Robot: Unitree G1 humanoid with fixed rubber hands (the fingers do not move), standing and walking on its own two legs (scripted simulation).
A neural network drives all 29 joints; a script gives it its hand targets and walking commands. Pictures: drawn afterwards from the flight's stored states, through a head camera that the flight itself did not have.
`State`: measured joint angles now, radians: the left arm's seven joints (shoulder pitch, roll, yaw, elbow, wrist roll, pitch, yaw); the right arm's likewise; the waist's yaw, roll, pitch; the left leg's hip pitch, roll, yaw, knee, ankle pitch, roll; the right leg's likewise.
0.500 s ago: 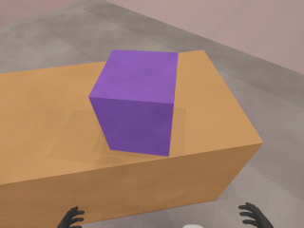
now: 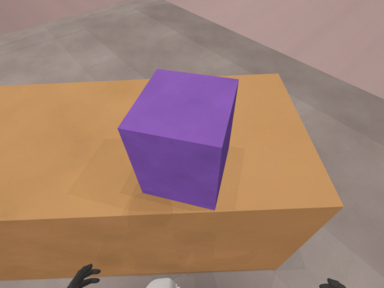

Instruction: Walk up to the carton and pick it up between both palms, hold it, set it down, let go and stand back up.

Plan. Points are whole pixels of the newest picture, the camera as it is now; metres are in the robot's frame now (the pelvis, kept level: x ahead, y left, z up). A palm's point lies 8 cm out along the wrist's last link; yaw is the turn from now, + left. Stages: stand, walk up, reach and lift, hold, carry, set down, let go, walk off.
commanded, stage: walk up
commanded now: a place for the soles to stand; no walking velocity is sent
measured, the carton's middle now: (186, 141) +0.44 +0.03 +0.04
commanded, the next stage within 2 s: stand in 1.46 s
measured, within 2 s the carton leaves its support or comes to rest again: neither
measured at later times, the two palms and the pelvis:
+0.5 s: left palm out of the picture +0.09 +0.28 -0.11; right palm out of the picture +0.11 -0.29 -0.09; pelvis +0.00 -0.01 -0.01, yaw +2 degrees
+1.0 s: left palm out of the picture +0.09 +0.27 -0.11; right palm (342, 284) +0.14 -0.29 -0.10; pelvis +0.00 -0.02 -0.01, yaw +3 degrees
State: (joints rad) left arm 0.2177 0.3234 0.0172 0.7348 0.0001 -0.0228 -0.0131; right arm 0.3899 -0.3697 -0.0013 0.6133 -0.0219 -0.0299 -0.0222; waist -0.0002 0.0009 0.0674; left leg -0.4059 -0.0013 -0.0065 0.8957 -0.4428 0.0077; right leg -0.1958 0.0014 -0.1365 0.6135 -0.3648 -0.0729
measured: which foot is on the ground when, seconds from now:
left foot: up 0.00-0.06, down 0.08-1.00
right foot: down 0.00-0.10, up 0.12-0.42, down 0.44-1.00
